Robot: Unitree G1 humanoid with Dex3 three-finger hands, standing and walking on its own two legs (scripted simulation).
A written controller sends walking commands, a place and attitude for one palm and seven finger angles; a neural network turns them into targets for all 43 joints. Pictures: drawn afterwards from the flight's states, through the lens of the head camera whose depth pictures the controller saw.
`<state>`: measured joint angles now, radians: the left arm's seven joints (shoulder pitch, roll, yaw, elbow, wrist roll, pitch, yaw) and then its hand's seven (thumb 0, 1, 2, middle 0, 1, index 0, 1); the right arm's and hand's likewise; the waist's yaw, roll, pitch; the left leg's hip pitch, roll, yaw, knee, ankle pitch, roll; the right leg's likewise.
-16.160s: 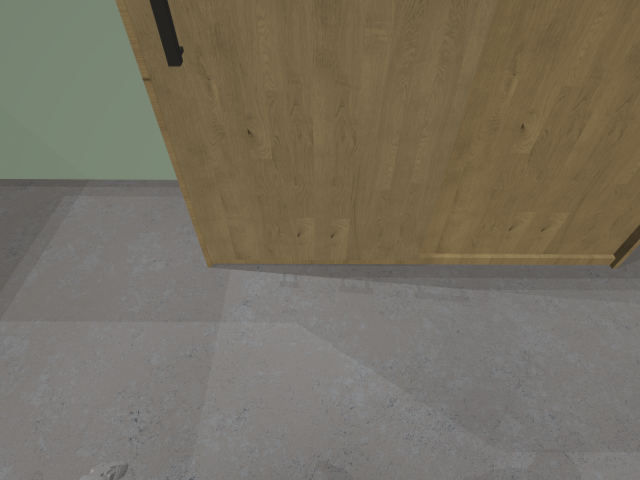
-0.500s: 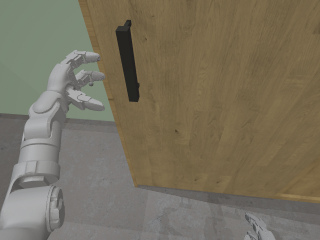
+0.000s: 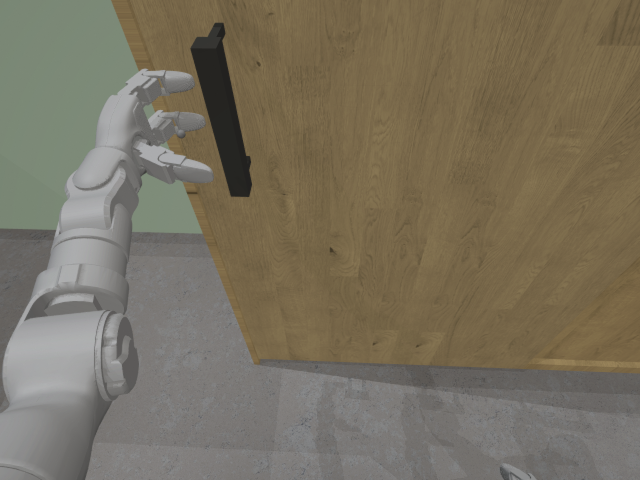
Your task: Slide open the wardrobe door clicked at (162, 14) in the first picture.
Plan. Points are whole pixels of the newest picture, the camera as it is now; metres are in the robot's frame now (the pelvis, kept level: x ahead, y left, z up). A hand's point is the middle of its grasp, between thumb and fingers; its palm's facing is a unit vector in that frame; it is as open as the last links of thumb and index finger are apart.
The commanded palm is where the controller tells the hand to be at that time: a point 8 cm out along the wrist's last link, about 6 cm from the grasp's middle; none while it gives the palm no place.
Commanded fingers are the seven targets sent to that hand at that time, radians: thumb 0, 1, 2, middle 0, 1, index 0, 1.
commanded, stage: move the hooked fingers beside the handle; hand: left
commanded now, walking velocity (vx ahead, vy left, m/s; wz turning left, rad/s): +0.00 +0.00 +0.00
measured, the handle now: (230, 117) +0.52 +0.12 +0.18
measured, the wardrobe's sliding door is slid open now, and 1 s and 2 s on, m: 0.00 0.00 0.00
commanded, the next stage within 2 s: feel for the door with the fingertips in 0.80 s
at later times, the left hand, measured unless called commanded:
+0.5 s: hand (176, 141) +0.46 +0.17 +0.19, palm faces -0.05 -1.00 -0.01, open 14.0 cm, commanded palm +0.44 +0.22 +0.19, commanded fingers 0.00 -0.50 0.30 -0.30 -1.20 -0.30 -1.20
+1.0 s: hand (170, 146) +0.46 +0.18 +0.19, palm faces -0.05 -1.00 +0.00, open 14.0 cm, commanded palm +0.43 +0.22 +0.19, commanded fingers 0.00 -0.50 0.30 -0.30 -1.20 -0.30 -1.20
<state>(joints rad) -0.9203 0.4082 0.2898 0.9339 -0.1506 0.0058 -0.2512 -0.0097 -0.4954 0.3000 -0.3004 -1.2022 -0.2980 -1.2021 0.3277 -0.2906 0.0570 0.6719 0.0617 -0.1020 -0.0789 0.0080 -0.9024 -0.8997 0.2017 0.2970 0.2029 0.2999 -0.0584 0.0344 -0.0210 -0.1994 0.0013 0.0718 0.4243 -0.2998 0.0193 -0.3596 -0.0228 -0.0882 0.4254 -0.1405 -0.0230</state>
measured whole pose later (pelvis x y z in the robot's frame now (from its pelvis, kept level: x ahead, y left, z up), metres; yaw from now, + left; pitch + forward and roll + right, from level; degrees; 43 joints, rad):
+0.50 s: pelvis +0.00 +0.00 +0.00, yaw +0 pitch +5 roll +0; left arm -0.89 0.41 0.28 0.92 -0.16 0.00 -0.27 -0.01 -0.50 0.30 -0.30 -1.20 -0.30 -1.20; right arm 0.33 -0.30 0.05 0.66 0.07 -0.10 -0.07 0.01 -0.90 -0.90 0.20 0.30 0.20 0.30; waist -0.05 0.04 -0.03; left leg -0.21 0.00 0.07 0.44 -0.31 0.02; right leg -0.37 -0.02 -0.09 0.43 -0.14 -0.02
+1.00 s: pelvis +0.00 +0.01 +0.00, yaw +0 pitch +5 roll +0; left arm -0.85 0.41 0.29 0.87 -0.17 0.00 -0.28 -0.01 -0.50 0.30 -0.30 -1.20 -0.30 -1.20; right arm 0.35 -0.30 0.05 0.66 0.07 -0.08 -0.07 0.01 -0.90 -0.90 0.20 0.30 0.20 0.30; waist -0.05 0.04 -0.03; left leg -0.22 0.00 0.07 0.45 -0.32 0.02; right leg -0.37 -0.02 -0.09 0.44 -0.15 -0.02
